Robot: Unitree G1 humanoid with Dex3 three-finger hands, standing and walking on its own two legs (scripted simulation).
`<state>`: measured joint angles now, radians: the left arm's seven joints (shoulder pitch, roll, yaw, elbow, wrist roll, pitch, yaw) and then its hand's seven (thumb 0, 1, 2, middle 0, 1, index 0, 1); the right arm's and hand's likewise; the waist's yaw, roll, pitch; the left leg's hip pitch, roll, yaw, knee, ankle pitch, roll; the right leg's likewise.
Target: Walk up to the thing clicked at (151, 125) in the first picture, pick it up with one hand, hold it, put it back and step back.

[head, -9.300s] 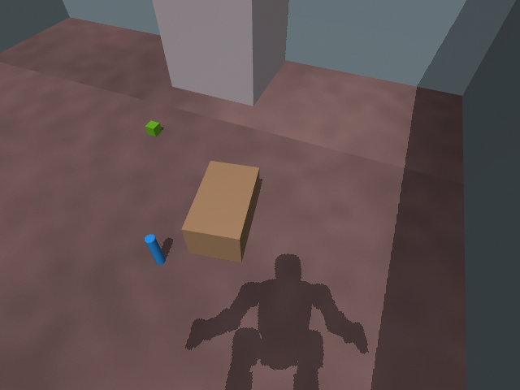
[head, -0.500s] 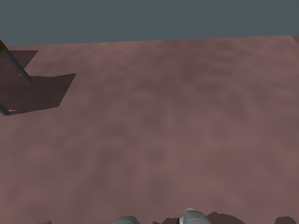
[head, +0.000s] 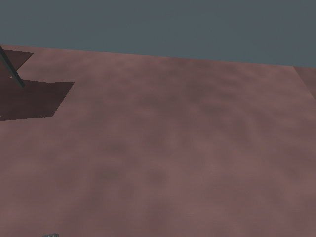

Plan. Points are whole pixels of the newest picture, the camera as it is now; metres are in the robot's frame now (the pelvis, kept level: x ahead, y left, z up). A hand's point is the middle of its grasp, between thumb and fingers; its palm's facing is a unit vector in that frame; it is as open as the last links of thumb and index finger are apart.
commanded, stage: walk up
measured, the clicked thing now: out of the picture +0.20 -1.19 -0.74
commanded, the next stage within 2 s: stand in 0.60 s
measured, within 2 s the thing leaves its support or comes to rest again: neither
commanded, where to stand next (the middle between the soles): +0.06 -0.03 m, yaw -2 degrees
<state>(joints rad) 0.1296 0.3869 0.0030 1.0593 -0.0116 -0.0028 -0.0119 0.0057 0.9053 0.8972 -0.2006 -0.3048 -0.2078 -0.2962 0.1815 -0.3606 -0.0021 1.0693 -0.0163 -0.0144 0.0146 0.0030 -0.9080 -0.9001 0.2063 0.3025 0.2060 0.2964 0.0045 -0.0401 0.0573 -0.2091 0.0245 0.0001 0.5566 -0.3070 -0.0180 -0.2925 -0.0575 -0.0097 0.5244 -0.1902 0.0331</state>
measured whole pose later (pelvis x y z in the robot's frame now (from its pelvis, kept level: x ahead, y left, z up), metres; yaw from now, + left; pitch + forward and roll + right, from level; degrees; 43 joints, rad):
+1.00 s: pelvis +0.01 -0.02 +0.01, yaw +1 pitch -2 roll +0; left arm 0.07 0.35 0.01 1.16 0.00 -0.01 -0.01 0.01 0.91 0.90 -0.20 -0.30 -0.21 -0.30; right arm 0.11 -0.36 -0.01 1.15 -0.02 0.00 0.01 0.00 -0.91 -0.90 0.21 0.30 0.21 0.30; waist -0.01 0.01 0.06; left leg -0.09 0.04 -0.02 0.33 -0.20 -0.05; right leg -0.18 -0.04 -0.04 0.35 -0.13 0.01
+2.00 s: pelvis +0.03 -0.02 +0.01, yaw +2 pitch -2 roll +0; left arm 0.08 0.35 0.01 1.14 0.00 -0.01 -0.01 0.00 0.91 0.90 -0.20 -0.30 -0.21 -0.30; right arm 0.11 -0.36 0.00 1.12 -0.02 0.00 0.01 0.00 -0.91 -0.90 0.21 0.30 0.21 0.30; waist 0.00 0.01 0.05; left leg -0.07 0.05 -0.03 0.32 -0.22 -0.05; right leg -0.17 -0.04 -0.05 0.35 -0.15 0.02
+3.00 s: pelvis +0.03 -0.02 +0.01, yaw +1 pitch -2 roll +0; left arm 0.11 0.35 0.01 1.14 0.01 0.00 -0.01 0.01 0.91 0.90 -0.20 -0.30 -0.21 -0.30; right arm 0.14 -0.36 0.00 1.11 -0.02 0.00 0.01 0.00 -0.91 -0.90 0.21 0.30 0.21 0.30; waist 0.00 0.01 0.05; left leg -0.06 0.05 -0.03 0.32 -0.22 -0.05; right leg -0.17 -0.04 -0.05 0.36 -0.15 0.01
